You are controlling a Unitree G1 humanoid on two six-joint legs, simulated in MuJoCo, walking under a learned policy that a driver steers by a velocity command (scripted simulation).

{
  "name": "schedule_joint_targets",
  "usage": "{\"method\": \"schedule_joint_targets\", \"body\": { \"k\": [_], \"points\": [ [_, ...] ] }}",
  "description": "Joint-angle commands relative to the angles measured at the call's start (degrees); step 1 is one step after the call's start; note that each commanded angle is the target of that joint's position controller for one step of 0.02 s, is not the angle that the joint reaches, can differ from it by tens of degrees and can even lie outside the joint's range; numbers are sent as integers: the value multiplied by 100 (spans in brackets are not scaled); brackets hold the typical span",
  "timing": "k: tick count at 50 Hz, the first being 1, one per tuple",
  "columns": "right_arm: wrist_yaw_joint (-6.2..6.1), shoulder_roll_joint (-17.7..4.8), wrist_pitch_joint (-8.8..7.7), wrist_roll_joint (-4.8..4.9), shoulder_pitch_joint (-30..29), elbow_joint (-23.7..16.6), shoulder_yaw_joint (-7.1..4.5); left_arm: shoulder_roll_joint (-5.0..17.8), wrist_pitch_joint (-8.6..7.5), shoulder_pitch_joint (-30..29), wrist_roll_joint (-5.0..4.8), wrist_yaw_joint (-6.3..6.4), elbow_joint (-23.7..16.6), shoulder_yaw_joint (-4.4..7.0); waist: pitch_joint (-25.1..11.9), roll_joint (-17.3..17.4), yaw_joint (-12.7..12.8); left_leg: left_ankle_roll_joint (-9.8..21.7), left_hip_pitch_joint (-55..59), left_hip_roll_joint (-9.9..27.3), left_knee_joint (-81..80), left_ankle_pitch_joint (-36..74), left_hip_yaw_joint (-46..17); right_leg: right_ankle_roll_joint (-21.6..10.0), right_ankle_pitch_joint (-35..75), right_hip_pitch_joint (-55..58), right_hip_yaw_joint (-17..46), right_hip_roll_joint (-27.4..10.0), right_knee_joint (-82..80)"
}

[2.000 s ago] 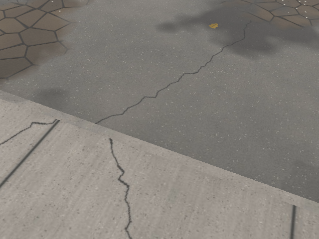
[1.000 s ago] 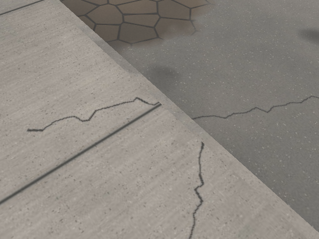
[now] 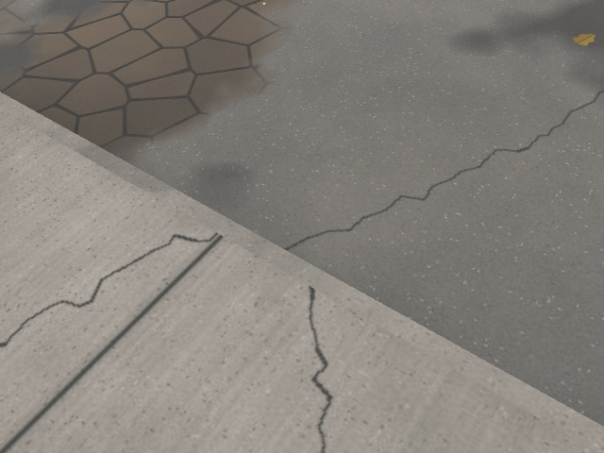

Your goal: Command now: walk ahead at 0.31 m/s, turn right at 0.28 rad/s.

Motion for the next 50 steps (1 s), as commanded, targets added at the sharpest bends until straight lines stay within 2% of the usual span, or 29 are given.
{"method": "schedule_joint_targets", "body": {
  "k": [1, 6, 14, 16, 17, 18, 19, 20, 21, 22, 23, 24, 25, 27, 29, 32, 34, 37, 40, 41, 42, 43, 44, 45, 46, 47, 48, 49, 50],
  "points": [
    [50, -275, -187, 10, -404, -322, -24, 925, -189, -112, 6, 55, -316, 237, -73, -835, 92, -100, -663, 119, -879, 734, -26, -717, -669, 716, 1347, -1258, -1309],
    [131, -277, -201, 138, -797, -410, 66, 1130, -268, 166, -1, -9, -79, 272, 229, -820, 376, -80, -648, 232, -1718, 990, 12, -807, -611, 789, 1179, -1571, -1460],
    [363, -225, -260, 199, -1119, -681, 202, 1209, -237, 397, -64, -82, 267, 320, 523, -587, 488, 418, -732, 162, -2225, 478, 180, -754, 550, 1474, 484, -1842, -1278],
    [392, -320, -256, 185, -884, -691, 174, 1314, -205, 266, -93, -68, 259, 353, 317, -649, 274, 613, -112, -49, -2359, 320, 412, -614, 1874, 1461, 214, -1803, -886],
    [375, -423, -245, 158, -481, -604, 109, 1351, -183, 136, -105, -43, 232, 358, 13, -631, -8, 726, 636, -269, -2531, 462, 611, -477, 3056, 1342, -60, -1661, -334],
    [334, -648, -227, 145, 269, -388, -28, 1258, -165, 138, -96, -7, 212, 325, -505, -476, -368, 873, 1791, -504, -2687, 634, 713, -295, 4033, 1072, -430, -1382, 708],
    [273, -989, -193, 179, 1256, -220, -173, 1090, -198, 96, 5, 47, 92, 240, -1106, -191, -814, 1156, 3379, -11, -2636, 583, -134, 8, 3439, -8, -703, -1152, 2192],
    [252, -1691, -192, 148, 1700, -191, -301, 505, -336, 422, 129, 8, -232, 36, -1661, 1441, -613, 2154, 5164, 1527, -3231, -464, -3273, 515, -381, -2378, -792, -66, 4484],
    [270, -1080, -204, 179, 1786, -223, -120, 829, -509, 166, 27, -54, -168, 79, -1894, 1086, -801, 2229, 5419, 1747, -3953, -1205, -4359, 480, -1775, -3172, 182, -49, 5165],
    [264, -900, -201, 123, 1432, -262, -46, 1132, -618, -242, -183, -133, -317, 163, -1056, 761, -777, 2021, 4851, 1625, -4045, -1061, -3575, 386, -1362, -3628, 205, -359, 5254],
    [261, -839, -192, 93, 1150, -336, -26, 1062, -674, -450, -171, -144, -360, 124, -649, 221, -645, 1896, 4175, 1378, -4039, -573, -2932, 326, -946, -3500, 107, -598, 4962],
    [259, -736, -173, 77, 888, -383, 15, 1009, -691, -566, -16, -132, -381, 129, -303, -88, -480, 1823, 3530, 1156, -4132, 19, -2505, 365, -639, -3320, 61, -748, 4476],
    [239, -660, -180, 19, 690, -452, 60, 1007, -657, -510, 67, -118, -382, 161, -224, 35, -290, 1780, 3074, 975, -4255, 505, -2205, 413, -403, -2957, 83, -864, 4172],
    [191, -672, -191, 33, 520, -462, 64, 883, -560, -349, 117, -117, -337, 146, -155, 228, -116, 1854, 2551, 809, -4400, 1279, -1905, 612, -253, -2636, -37, -828, 3863],
    [125, -750, -210, 70, 584, -363, 48, 772, -479, -499, 136, -85, -381, 113, -24, 185, -93, 1841, 2159, 662, -4458, 1799, -1544, 800, 88, -2589, -152, -747, 3352],
    [33, -829, -167, 125, 840, -176, 18, 529, -498, -1267, 125, -85, -573, 14, 117, 230, -337, 1556, 1814, 314, -4352, 1842, -1167, 900, 1261, -2247, -219, -507, 1943],
    [-10, -870, -127, 154, 1071, -62, -1, 451, -540, -1728, 78, -134, -665, -20, 114, 282, -519, 1416, 1717, 263, -4279, 1608, -1210, 888, 1819, -1855, -269, -299, 1233],
    [-53, -851, -80, 219, 1309, 100, -8, 629, -582, -2012, -8, -186, -763, 56, 110, 354, -542, 1304, 2095, 477, -4023, 1291, -1678, 775, 1894, -1594, -25, -208, 683],
    [-94, -784, -24, 165, 1286, 203, -11, 788, -625, -1719, -13, -215, -681, 144, 70, 551, -364, 1190, 2768, 810, -3594, 1755, -1930, 498, 1384, -1443, 31, -327, 531],
    [-83, -755, 0, 141, 1227, 204, -6, 865, -646, -1387, 5, -200, -601, 203, -82, 590, -190, 1121, 2854, 735, -3237, 2433, -1876, 349, 1202, -979, -122, -254, 397],
    [-51, -615, 23, 101, 1172, 174, 54, 1000, -659, -795, 45, -169, -470, 291, -527, 504, 124, 977, 2764, 423, -2429, 2980, -1656, 131, 1323, -36, -212, -319, 261],
    [-36, -373, 36, -6, 1196, 36, 168, 1260, -654, 83, 127, -134, -400, 353, -1476, 36, 461, 804, 2020, 74, -931, 2053, -1384, -253, 1354, 1598, 651, -1151, 557],
    [11, 152, -20, 115, 2351, 128, 324, 1620, -576, 597, 105, -170, -135, 457, -2295, -1850, 61, 350, -123, -845, 1133, -1573, -834, -1328, 369, 3692, 3253, -2477, 298],
    [14, -342, -62, 212, 2262, 231, 264, 1157, -548, 755, -64, -222, -69, 372, -2033, -1592, 238, 324, -902, -615, 1850, -1973, -1001, -1327, -1225, 3472, 4284, -2545, -386],
    [26, -728, -87, 231, 1356, 83, 157, 866, -531, 382, -78, -201, -117, 281, -1046, -885, 380, 340, -1142, -368, 2006, -1477, -906, -1081, -1414, 2622, 3491, -2243, -570],
    [18, -709, -132, 153, 748, -110, 174, 814, -485, 16, -11, -200, -158, 230, -518, -418, 285, 350, -1086, -118, 1796, -1047, -575, -954, -890, 1821, 2841, -1973, -678],
    [34, -637, -194, 44, 447, -202, 177, 744, -453, -146, 25, -210, -154, 196, -117, -336, 180, 337, -1041, 27, 1463, -789, -461, -974, -180, 1204, 2433, -1753, -792],
    [149, -549, -59, -470, 585, -116, 199, 670, -354, 62, 292, -149, 125, 143, -140, -74, -72, 340, -370, 4, 1057, -663, -288, -738, 1099, 566, 1990, -1648, -734],
    [200, -348, 8, -484, 831, -58, 235, 720, -344, 95, 259, -159, 166, 145, -225, -333, -207, 296, 22, -9, 816, -773, -167, -693, 1826, 308, 1612, -1416, -694]
  ]
}}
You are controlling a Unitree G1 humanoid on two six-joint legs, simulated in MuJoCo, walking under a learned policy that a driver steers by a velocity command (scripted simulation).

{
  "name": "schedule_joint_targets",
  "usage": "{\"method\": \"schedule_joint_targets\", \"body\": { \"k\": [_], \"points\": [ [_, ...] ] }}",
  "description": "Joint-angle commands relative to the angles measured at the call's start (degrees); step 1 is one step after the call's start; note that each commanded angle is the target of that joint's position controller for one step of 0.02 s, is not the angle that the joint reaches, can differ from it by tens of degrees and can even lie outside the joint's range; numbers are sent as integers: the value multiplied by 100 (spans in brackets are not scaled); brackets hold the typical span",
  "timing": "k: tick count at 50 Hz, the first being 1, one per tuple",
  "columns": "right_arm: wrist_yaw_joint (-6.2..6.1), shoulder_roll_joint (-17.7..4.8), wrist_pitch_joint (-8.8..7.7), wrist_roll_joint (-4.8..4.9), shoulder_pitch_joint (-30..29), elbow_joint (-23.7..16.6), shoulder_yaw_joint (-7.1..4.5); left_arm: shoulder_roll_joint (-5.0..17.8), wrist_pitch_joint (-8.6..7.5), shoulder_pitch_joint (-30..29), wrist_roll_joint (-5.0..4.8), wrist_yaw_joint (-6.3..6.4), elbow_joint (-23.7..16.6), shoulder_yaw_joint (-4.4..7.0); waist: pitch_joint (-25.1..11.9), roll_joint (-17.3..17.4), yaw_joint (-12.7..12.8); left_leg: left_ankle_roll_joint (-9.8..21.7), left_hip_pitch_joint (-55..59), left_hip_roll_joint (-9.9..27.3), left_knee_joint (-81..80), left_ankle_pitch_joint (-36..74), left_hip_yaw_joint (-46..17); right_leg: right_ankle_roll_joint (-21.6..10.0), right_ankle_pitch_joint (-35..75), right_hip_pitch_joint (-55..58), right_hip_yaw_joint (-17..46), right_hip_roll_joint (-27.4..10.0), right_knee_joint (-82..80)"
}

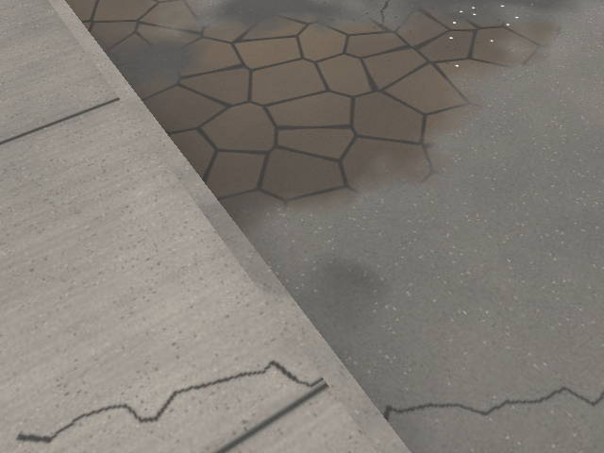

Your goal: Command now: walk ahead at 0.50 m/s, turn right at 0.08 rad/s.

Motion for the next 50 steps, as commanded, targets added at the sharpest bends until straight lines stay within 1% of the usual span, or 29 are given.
{"method": "schedule_joint_targets", "body": {
  "k": [1, 2, 5, 8, 12, 13, 14, 15, 16, 17, 19, 20, 22, 25, 29, 33, 35, 36, 37, 38, 39, 40, 41, 43, 46, 47, 48, 49, 50],
  "points": [
    [319, 185, -230, -687, 5, -433, 195, -54, -186, 312, 200, 37, -321, -30, -569, -1416, 127, -59, -1353, 438, -278, 70, -204, -1231, -148, 1198, 1740, -1103, -1476],
    [357, 68, -277, -646, -149, -406, 166, -25, -277, 206, 147, 49, -342, -47, -327, -1086, 131, -114, -1442, 436, -739, -56, -134, -1238, -963, 991, 1927, -1129, -1644],
    [322, -6, -265, -379, -566, -497, 260, 648, -292, 55, 198, -72, -396, 145, -172, -504, 113, -334, -616, 453, -2194, 465, 203, -1305, -648, 29, 1649, -1064, -1701],
    [335, -60, -254, -290, -1029, -672, 370, 790, -219, 402, 228, -240, -336, 188, -140, -462, 283, -297, -281, 411, -2829, 1196, 229, -1439, -441, -135, 1841, -1232, -1384],
    [187, -406, -461, -87, -1422, -884, 284, 877, -172, 645, 168, -265, -154, 197, -195, -517, 224, 93, 362, 153, -3845, 2074, 389, -1181, 826, 232, 2005, -1168, -655],
    [134, -602, -533, -11, -1166, -841, 190, 859, -194, 613, 153, -250, -141, 188, -381, -474, 29, 332, 1075, 191, -3952, 2503, 371, -859, 1438, 49, 1835, -936, -205],
    [65, -923, -610, 11, -352, -713, 59, 586, -245, 517, 152, -247, -214, 95, -937, -54, -373, 912, 2314, 775, -3967, 3717, -54, -324, 1597, -476, 1447, -410, 898],
    [3, -1389, -590, -9, 847, -617, -80, -205, -363, 1202, 227, -186, -442, -145, -2712, 1457, -412, 2780, 4854, 2736, -4018, 6042, -2345, 296, -973, -1767, 589, 586, 2719],
    [27, -1059, -474, -164, 1041, -505, -41, 181, -371, 1043, 155, -215, -400, -19, -2373, 984, -560, 2728, 4511, 3216, -4508, 5361, -3146, 412, -2698, -2546, 501, 315, 3986],
    [-21, -993, -487, -135, 642, -532, -113, 357, -291, 620, 114, -140, -421, 48, -1224, 441, -494, 2111, 3426, 2832, -4541, 4785, -2198, 401, -2412, -2817, 411, -79, 4638],
    [-82, -253, -446, 20, -226, -667, 86, 413, -151, 782, 288, 36, -244, 87, -982, 408, 11, 1616, 2218, 2320, -4868, 4919, -994, 441, -1859, -2107, 318, -658, 4244],
    [-148, -103, -450, -4, -495, -720, 97, 233, -108, 630, 373, 26, -261, 13, -772, 393, 111, 1486, 1843, 2152, -5062, 4872, -609, 505, -1891, -1866, 217, -793, 3961],
    [-284, -387, -482, -102, -639, -794, -72, -2, -25, 426, 320, -134, -260, -61, -891, 382, 103, 1393, 1705, 1830, -5377, 4571, -26, 654, -1505, -1497, -179, -738, 3319],
    [-273, -956, -489, -196, -730, -797, -376, 65, 49, 144, 220, -412, -236, -97, -677, 348, 55, 1293, 1227, 1646, -5619, 4355, 675, 608, -718, -867, -534, -636, 2291],
    [-186, -1052, -441, -298, -684, -774, -496, 195, 125, 41, 193, -491, -278, -119, -591, 332, 38, 1240, 1792, 2092, -5510, 4283, 692, 306, -128, -1041, -176, -794, 1534],
    [-228, -1058, -424, -267, -833, -813, -519, 479, 58, -154, 133, -450, -415, 11, -490, 347, -16, 871, 1974, 2125, -5107, 3242, 945, 72, -15, -780, -278, -688, 874],
    [-222, -997, -354, -315, -864, -766, -443, 694, -93, -121, -1, -426, -475, 157, -611, 247, 73, 502, 1412, 1824, -4399, 2675, 1202, -285, 861, 310, -536, -231, 406],
    [-163, -815, -341, -284, -631, -706, -379, 1085, -189, 126, -35, -345, -475, 322, -889, -247, 177, 73, 1137, 1367, -3588, 2293, 1589, -703, 2435, 1108, -303, -311, 36],
    [-146, -162, -338, -291, -44, -977, -166, 2036, -250, 779, -51, -138, -546, 578, -1961, -1733, 37, -623, 6, 511, -1872, -1107, 1994, -2223, 5769, 3026, 1838, -1899, -187],
    [-71, -192, -474, -132, -39, -1021, -68, 1868, -355, 1081, 117, -97, -632, 513, -2339, -1024, 263, -687, -1031, 66, -1039, -2378, 624, -2843, 5316, 3699, 3284, -2727, -290],
    [-66, -419, -465, -4, -850, -1008, -108, 1513, -442, 1356, 252, -73, -352, 512, -1284, -678, 638, -678, -1766, 202, -282, -2133, 138, -2315, 5027, 3150, 2752, -2436, -216],
    [-140, -734, -416, -15, -992, -994, -187, 1279, -415, 1161, 114, -72, -328, 474, -1101, -806, 570, -683, -2014, 389, 325, -1900, 89, -2005, 4594, 2724, 2207, -2297, -251],
    [-187, -939, -368, -158, -820, -832, -246, 915, -331, 796, -74, -59, -451, 340, -1093, -730, 374, -674, -1906, 629, 498, -1668, -36, -1789, 4395, 2180, 1943, -2239, -269],
    [-141, -658, -274, -266, -414, -671, -72, 630, -194, -64, -131, -30, -804, 151, -762, -501, -178, -734, -958, 837, 57, -926, -118, -1379, 3586, 563, 1455, -1900, -736],
    [308, -261, -127, -130, 592, -88, 7, 414, -201, -1126, -135, -120, -1144, -42, -727, -435, -762, -1007, 676, 829, -711, 416, 216, -743, 2473, -962, 408, -1138, -768],
    [100, 4, 239, 350, -240, -193, 42, 371, 161, -176, -54, -20, -622, -13, -719, -268, -5, -557, 189, 488, -1972, 251, 677, -773, 3127, 165, 380, -1255, -905],
    [22, 95, 411, 392, -382, -258, 118, 508, 325, 175, -50, 16, -522, -10, -671, -603, 93, -408, 337, 442, -2319, 333, 595, -809, 3461, 451, 439, -1324, -725],
    [360, -136, 147, -57, 248, -252, 100, 798, -45, -455, -159, -239, -780, 44, -449, -691, -434, -700, 683, 962, -2292, 700, 214, -681, 1413, -188, 616, -1479, -505],
    [458, -229, 21, -97, 222, -162, 45, 777, -130, -798, -165, -336, -857, 51, -420, -434, -376, -767, 974, 903, -2610, 1014, 304, -684, 354, -543, 739, -1513, -424]
  ]
}}
Over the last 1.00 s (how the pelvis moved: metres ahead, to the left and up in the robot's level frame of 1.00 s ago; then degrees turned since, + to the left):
0.50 0.12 -0.01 22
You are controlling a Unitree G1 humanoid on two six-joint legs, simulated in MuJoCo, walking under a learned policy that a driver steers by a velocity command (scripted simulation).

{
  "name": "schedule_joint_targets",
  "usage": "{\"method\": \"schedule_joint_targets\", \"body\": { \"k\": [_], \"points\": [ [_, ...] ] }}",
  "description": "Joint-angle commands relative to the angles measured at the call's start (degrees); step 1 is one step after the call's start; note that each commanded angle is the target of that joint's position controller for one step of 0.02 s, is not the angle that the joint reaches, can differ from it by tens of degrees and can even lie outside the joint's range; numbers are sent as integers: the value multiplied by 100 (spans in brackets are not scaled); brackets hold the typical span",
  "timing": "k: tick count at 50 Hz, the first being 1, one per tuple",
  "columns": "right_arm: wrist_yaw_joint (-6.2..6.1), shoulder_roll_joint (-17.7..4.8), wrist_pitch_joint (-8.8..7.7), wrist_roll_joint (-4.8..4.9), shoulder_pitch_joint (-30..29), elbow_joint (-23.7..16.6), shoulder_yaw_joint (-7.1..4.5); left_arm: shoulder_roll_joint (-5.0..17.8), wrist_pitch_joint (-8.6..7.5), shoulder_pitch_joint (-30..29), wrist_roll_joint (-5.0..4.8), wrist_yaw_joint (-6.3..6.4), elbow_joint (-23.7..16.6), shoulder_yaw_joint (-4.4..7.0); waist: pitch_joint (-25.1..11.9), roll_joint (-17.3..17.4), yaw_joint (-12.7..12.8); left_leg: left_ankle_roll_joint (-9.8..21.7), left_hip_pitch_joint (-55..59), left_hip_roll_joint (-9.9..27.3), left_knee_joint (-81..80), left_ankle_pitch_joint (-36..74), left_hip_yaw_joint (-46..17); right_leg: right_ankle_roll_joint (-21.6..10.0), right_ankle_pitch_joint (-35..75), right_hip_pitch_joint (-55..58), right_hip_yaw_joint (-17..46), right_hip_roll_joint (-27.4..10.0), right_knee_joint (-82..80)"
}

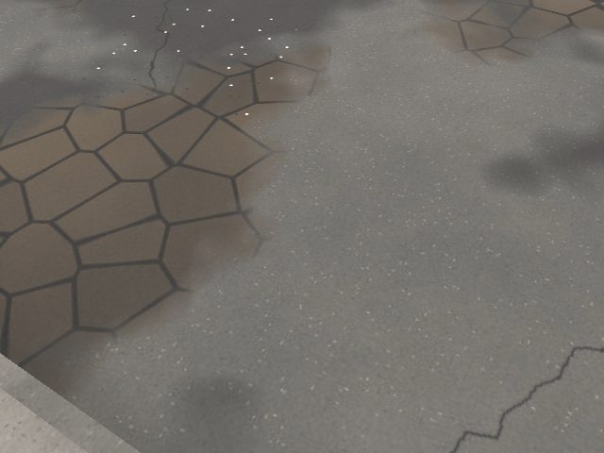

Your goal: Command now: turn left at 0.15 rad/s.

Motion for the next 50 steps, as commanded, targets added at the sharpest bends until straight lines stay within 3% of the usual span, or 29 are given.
{"method": "schedule_joint_targets", "body": {
  "k": [1, 3, 5, 8, 11, 12, 13, 14, 16, 18, 20, 22, 25, 28, 31, 32, 33, 34, 35, 36, 37, 39, 41, 43, 44, 45, 46, 47, 50],
  "points": [
    [210, -541, -177, -154, 561, -132, -143, 1012, -208, -568, -54, -189, -544, 249, -198, -425, -203, 6, 1105, 108, -727, 916, 46, -603, -80, -556, 1141, -1570, -324],
    [25, -854, -298, -113, 221, -397, -242, 1254, -189, -142, -119, -109, -367, 388, -203, -594, 11, 375, 532, 2, -1084, 1077, 133, -868, -847, 140, 1665, -1801, -483],
    [-158, -803, -402, -69, -260, -629, -168, 1173, -185, 381, -50, 163, -332, 442, -216, -534, 496, 905, -142, -21, -1209, 1096, -45, -1089, -1413, 844, 1800, -1876, -633],
    [-208, -517, -475, -139, 119, -534, -126, 987, -197, -55, 97, 467, -478, 405, -179, -681, 230, 1079, -28, -264, -1078, 722, 179, -1341, -865, 822, 1545, -2173, -793],
    [-49, -586, -526, -100, 425, -528, -190, 893, -126, -501, 154, 576, -668, 392, -193, -295, -10, 1537, 907, -322, -1905, 1505, 36, -720, -1022, 416, 525, -1617, -381],
    [-74, -901, -548, -74, 410, -622, -288, 801, -88, -546, 190, 600, -843, 389, -298, 214, 73, 2018, 1156, 172, -2375, 2253, -912, -287, -1263, 174, -76, -1098, 324],
    [-109, -1309, -564, -2, 582, -725, -449, 748, -64, -678, 265, 597, -974, 370, -351, 779, -132, 2774, 1875, 936, -2948, 2752, -2266, 324, -1523, -681, -453, -340, 1241],
    [-120, -1327, -631, -32, 1191, -653, -503, 761, -14, -946, 347, 574, -1011, 347, -487, 778, -571, 2927, 2618, 1344, -3257, 2673, -2815, 579, -2441, -1488, 223, -195, 2162],
    [-95, -1007, -675, -87, 993, -602, -453, 760, 68, -699, 371, 610, -837, 357, -383, 350, -328, 2438, 2506, 1127, -3071, 3021, -2257, 748, -2478, -1762, 654, -485, 3367],
    [-83, -818, -611, 10, 540, -717, -401, 859, 39, -344, 500, 625, -685, 366, -447, 306, -20, 2283, 2123, 924, -3108, 3565, -1945, 783, -2252, -1512, 552, -566, 3607],
    [-72, -887, -560, -37, 325, -813, -413, 816, 54, -117, 419, 618, -524, 328, -470, 256, 100, 2175, 1792, 652, -3176, 3406, -1672, 876, -1742, -1044, 355, -558, 3105],
    [-54, -985, -559, -46, 401, -850, -454, 709, 142, -133, 322, 557, -416, 251, -499, 347, 4, 2162, 1823, 509, -3170, 3050, -1680, 1012, -1443, -835, 218, -482, 2444],
    [12, -1087, -565, -31, 460, -967, -543, 721, 217, -165, 249, 526, -319, 156, -525, 441, -188, 2215, 1877, 547, -3050, 2393, -2070, 988, -1548, -686, 236, -412, 1671],
    [34, -1112, -501, -51, 408, -1077, -566, 819, 146, -49, 181, 555, -218, 106, -614, 512, -299, 2281, 1859, 634, -2884, 1964, -2607, 785, -1335, -558, 266, -266, 1021],
    [17, -1005, -300, -24, 41, -1129, -497, 874, 23, 408, 154, 460, -30, 88, -500, 258, -40, 1991, 934, 259, -2719, -641, -2653, 451, -660, 433, 0, -208, -338],
    [15, -927, -242, -64, 74, -1054, -440, 854, -26, 435, 140, 418, -42, 73, -461, 261, 5, 1823, 371, 90, -2553, -1022, -2651, 286, -558, 972, 28, -287, -416],
    [13, -726, -227, -117, 103, -1004, -360, 908, -100, 824, 141, 425, 2, 84, -544, 8, 195, 1534, -423, -71, -1980, -1290, -2582, -128, -645, 1707, 566, -806, -519],
    [31, -320, -281, -187, -170, -1246, -224, 1415, -231, 1374, 260, 498, 59, 241, -311, -835, 531, 841, -1968, -920, -735, -1396, -1724, -1561, -1464, 2346, 2759, -2251, -1286],
    [52, -176, -351, -334, -271, -1170, -153, 1361, -268, 1169, 421, 450, 133, 197, 99, -588, 421, 546, -2980, -764, 370, -1068, -1470, -2186, -1878, 2214, 4111, -3172, -1871],
    [-51, -400, -371, -276, -179, -934, -211, 993, -252, 665, 348, 413, 30, 111, 241, -267, 214, 442, -3137, -488, 1066, -486, -1404, -1824, -2233, 2050, 3635, -2977, -1961],
    [-151, -618, -369, -252, -63, -779, -300, 664, -273, 306, 186, 378, -86, 17, 23, -470, 100, 336, -2824, -528, 1383, -139, -1092, -1403, -2208, 1903, 2953, -2425, -1991],
    [-175, -644, -383, -411, -76, -666, -342, 438, -312, 326, 120, 370, -23, -96, 34, -649, 64, 285, -2459, -467, 1599, 473, -784, -1014, -1176, 1679, 1986, -1851, -1984],
    [4, -499, -378, -334, -181, -576, -299, 639, -330, 682, 242, 404, 91, -38, 133, -558, 251, 244, -2240, -410, 1589, 923, -440, -996, -443, 1457, 1387, -1665, -2047],
    [62, -295, -387, -252, -397, -599, -224, 709, -318, 1200, 291, 326, 385, -1, 270, -493, 435, 201, -2290, -283, 986, 1360, -337, -1148, -4, 1567, 1233, -1644, -2060],
    [23, -388, -133, 28, -982, -808, -289, 1089, -110, 1453, -152, 304, 676, 226, 577, 336, 292, 258, -1981, -219, 438, 1480, 77, -749, 1574, 1462, 1107, -1566, -1719],
    [32, -148, -26, 49, -1011, -834, -194, 1118, -8, 1550, -174, 295, 725, 237, 453, -105, 335, 259, -1650, -323, 101, 1481, 224, -634, 2172, 1390, 888, -1445, -1500],
    [105, 209, -157, -334, -539, -713, 13, 740, -240, 1587, 275, 73, 785, 67, 78, -1274, 428, 315, -1422, -116, -185, 1516, -2, -1164, 1125, 1397, 889, -1499, -1778],
    [105, -36, -186, -390, -675, -690, -68, 604, -318, 1597, 305, 6, 790, 73, 401, -1006, 516, 411, -1464, -132, -400, 1437, 45, -1274, 732, 1372, 1154, -1649, -1793],
    [36, -207, -262, -293, -1160, -827, -102, 749, -308, 1557, 249, -86, 896, 108, 422, -716, 543, 619, -1119, -259, -1071, 1095, 111, -1327, 593, 1506, 1436, -1871, -1599]
  ]
}}
Over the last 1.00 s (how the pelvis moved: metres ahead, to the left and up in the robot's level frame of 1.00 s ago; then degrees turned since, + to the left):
0.29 -0.04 0.00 -25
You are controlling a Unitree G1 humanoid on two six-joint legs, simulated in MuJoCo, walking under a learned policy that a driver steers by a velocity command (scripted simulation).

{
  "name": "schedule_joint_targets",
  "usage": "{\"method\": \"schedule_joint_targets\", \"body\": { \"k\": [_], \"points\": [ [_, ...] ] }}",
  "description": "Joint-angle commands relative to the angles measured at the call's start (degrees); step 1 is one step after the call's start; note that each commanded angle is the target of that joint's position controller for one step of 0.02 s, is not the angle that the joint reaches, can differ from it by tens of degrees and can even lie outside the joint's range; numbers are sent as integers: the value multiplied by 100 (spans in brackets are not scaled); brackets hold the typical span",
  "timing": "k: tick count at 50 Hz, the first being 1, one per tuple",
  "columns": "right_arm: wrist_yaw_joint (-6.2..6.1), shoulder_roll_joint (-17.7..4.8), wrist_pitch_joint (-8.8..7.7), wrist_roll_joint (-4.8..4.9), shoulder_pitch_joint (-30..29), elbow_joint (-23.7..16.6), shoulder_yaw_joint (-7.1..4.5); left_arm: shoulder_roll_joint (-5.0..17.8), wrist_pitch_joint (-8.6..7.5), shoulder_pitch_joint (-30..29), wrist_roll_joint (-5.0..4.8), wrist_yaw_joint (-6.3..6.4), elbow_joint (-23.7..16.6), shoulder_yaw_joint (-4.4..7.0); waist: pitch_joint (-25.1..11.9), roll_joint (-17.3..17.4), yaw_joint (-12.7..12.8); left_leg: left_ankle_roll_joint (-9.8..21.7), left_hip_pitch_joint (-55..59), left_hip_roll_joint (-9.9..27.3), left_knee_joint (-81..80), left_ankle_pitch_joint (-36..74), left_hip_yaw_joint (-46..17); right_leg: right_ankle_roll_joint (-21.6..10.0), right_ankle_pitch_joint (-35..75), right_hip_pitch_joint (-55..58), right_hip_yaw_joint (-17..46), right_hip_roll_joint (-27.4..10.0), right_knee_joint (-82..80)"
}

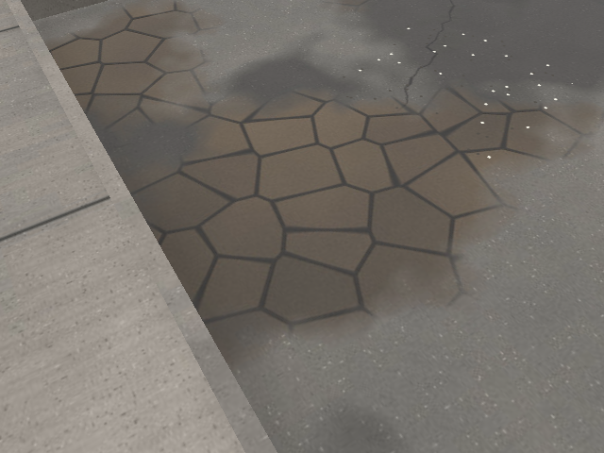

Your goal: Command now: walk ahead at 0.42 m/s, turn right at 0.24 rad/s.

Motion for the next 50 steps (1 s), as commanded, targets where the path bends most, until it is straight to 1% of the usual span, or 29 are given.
{"method": "schedule_joint_targets", "body": {
  "k": [1, 3, 5, 6, 7, 8, 9, 11, 12, 15, 18, 21, 25, 31, 32, 33, 35, 37, 38, 39, 40, 41, 42, 44, 45, 46, 47, 48, 50],
  "points": [
    [-78, -434, -164, 44, -857, -606, -79, 1017, -80, -156, -49, -80, -264, 271, 676, -701, -108, 165, 12, -147, -704, -313, 183, -1345, 1176, -157, 1338, -1600, -154],
    [-124, -400, -232, 118, -837, -605, -47, 1149, -8, -312, -53, -54, -243, 313, 692, -751, -247, 269, 818, -255, -1159, -106, 364, -1219, 1093, -417, 1346, -1591, 117],
    [-199, -692, -392, 291, -164, -448, -164, 1106, -6, -455, 77, -35, -219, 304, 280, -607, -701, 559, 2671, -344, -1257, 241, 392, -853, 1869, -1220, 1089, -1143, 1112],
    [-259, -944, -475, 231, 885, -205, -257, 623, -66, -437, 160, -47, -250, 161, -548, 29, -1152, 1120, 4321, 258, -1098, 563, -157, -376, 1393, -2065, 658, -451, 2685],
    [-295, -1122, -452, 182, 2257, 47, -226, -201, -208, 336, 255, -75, -505, -80, -2284, 1571, -1223, 2619, 6844, 2039, -1779, -122, -2993, 27, -1640, -3849, 314, 469, 4572],
    [-290, -779, -495, 34, 2509, 227, -214, 408, -286, -744, 132, -153, -488, 103, -516, 675, -1606, 2026, 5409, 1995, -2548, -1390, -3346, -130, -1396, -4919, 794, 34, 5540],
    [-273, -698, -509, 151, 2002, 287, -185, 510, -280, -1056, 34, -59, -462, 173, 299, 552, -1299, 1656, 4219, 1902, -2668, -2053, -2544, -257, -904, -4974, 614, -294, 6021],
    [-325, -54, -469, 290, 1410, 218, 30, 453, -179, -939, 170, 88, -353, 170, 141, 380, -777, 1438, 3233, 1632, -2903, -994, -1577, -308, -246, -4241, 530, -711, 5756],
    [-362, 18, -436, 249, 1207, 117, 47, 273, -103, -1077, 242, 45, -382, 115, 284, 190, -683, 1400, 2874, 1516, -3036, -423, -1100, -198, -197, -3977, 514, -779, 5546],
    [-470, -199, -484, 6, 994, 141, -70, -2, 15, -1252, 173, -231, -406, 39, 254, 174, -584, 1455, 2494, 1162, -3324, 491, -18, 3, 432, -3656, 211, -733, 5143],
    [-533, 152, -601, -216, 1126, 378, 58, 39, 55, -1456, 195, -319, -434, -4, 451, -28, -521, 1359, 2969, 1311, -3168, 853, 145, -146, 2025, -4478, 787, -1018, 4266],
    [-439, -59, -602, -178, 1492, 709, 76, 152, 85, -1843, 145, -300, -482, 39, 430, 81, -684, 1211, 2818, 924, -2813, 510, 855, -181, 3701, -4030, 515, -948, 2990],
    [-318, -35, -591, -231, 2065, 1262, 204, 204, 234, -2114, 199, -264, -620, 67, 960, -72, -815, 1166, 3050, 1217, -2437, 102, 916, -207, 3770, -4048, 489, -1074, 2696],
    [-546, -67, -486, -68, 2862, 1867, 281, 55, 400, -3081, 308, -227, -973, 31, 1511, -242, -1411, 844, 3957, 1168, -1883, -503, 1127, -33, 2992, -4077, 65, -1109, 1628],
    [-686, -1036, -196, 773, 1860, 1649, -216, 388, 476, -3414, -862, -293, -1079, 209, 2282, -67, -1332, 512, 3110, 1193, -886, -187, 1355, 26, 3218, -4267, 175, -786, 1584],
    [-751, -1009, -100, 759, 2053, 1545, -204, 402, 495, -3286, -847, -342, -1040, 194, 1755, -405, -1403, 418, 3427, 1233, -339, 315, 1522, 58, 3529, -4014, -65, -657, 1418],
    [-799, -750, 10, 652, 2331, 1570, -206, 333, 515, -2382, -542, -326, -710, 304, 948, -352, -1192, 323, 3323, 1271, 1147, 932, 1590, -28, 3670, -2641, -406, -378, 1223],
    [-648, -706, -51, 652, 1995, 1614, -259, 861, 573, -468, -331, -24, -38, 666, -294, -624, -35, -115, 1542, 610, 4323, 553, 1739, -559, 4646, 926, -579, -197, 838],
    [-479, -180, -249, 450, 2432, 1436, -166, 1821, 464, 185, -256, 63, 297, 778, -946, -2278, -72, -438, -1446, -38, 7537, -4637, 1194, -1343, 8190, 3784, 447, -1223, 3009],
    [-278, -485, -552, 775, 2777, 1396, -89, 1689, 384, 874, -291, 57, 361, 749, -2905, -1765, 319, -342, -1916, -99, 8071, -4450, -480, -2424, 7522, 4840, 1866, -2162, 3314],
    [-221, -637, -632, 975, 2095, 1025, -155, 1537, 464, 1116, -324, 125, 441, 743, -3101, -1086, 460, -336, -2432, 52, 7573, -4191, -588, -2611, 5363, 4628, 2376, -2358, 2325],
    [-296, -446, -586, 1092, 1489, 643, -95, 1572, 544, 768, -373, 251, 583, 719, -2702, -831, 82, -283, -3029, 317, 7354, -3637, -277, -2357, 2654, 3933, 2953, -2585, 1473],
    [-450, -344, -474, 1024, 1101, 628, -55, 1251, 601, 106, -374, 340, 501, 616, -1911, -265, -105, -333, -3063, 401, 7496, -3170, 6, -2191, 1397, 2548, 3161, -2708, 911],
    [-597, -376, -216, 742, 1329, 784, -102, 905, 429, -1375, -228, 274, 122, 437, -693, 524, -829, -189, -1790, 715, 6615, -2646, -325, -2004, 1574, -517, 2766, -2971, 626],
    [-632, -175, -113, 713, 1146, 737, -105, 658, 318, -1900, -262, 240, 129, 346, 71, 148, -1033, -113, -1612, 792, 6223, -2569, -606, -1657, 1855, -1742, 2260, -2856, 561],
    [-663, -374, -90, 751, 874, 591, -199, 636, 190, -2312, -246, 230, 46, 297, 764, -14, -1184, -124, -1098, 825, 4463, -1718, -764, -1192, 1620, -2703, 1369, -2208, 127],
    [-673, -392, -115, 609, 737, 525, -237, 837, 109, -2501, -178, 304, 44, 363, 1072, -353, -1194, -174, -109, 564, 2681, -798, -420, -863, 1778, -3551, 246, -1401, -158],
    [-621, -290, -182, 446, 793, 639, -257, 896, 53, -2496, -67, 389, 73, 377, 877, -528, -1148, -159, 825, 364, 1530, 479, -165, -693, 2115, -3733, -444, -816, 1],
    [-438, -174, -257, 493, 772, 775, -260, 971, 25, -1963, -94, 474, 258, 399, 320, -640, -956, -207, 1369, 45, 586, 1606, 96, -817, 2854, -2816, -509, -997, -6]
  ]
}}
Over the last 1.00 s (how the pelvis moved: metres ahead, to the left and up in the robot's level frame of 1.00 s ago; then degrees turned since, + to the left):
0.08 0.06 0.01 21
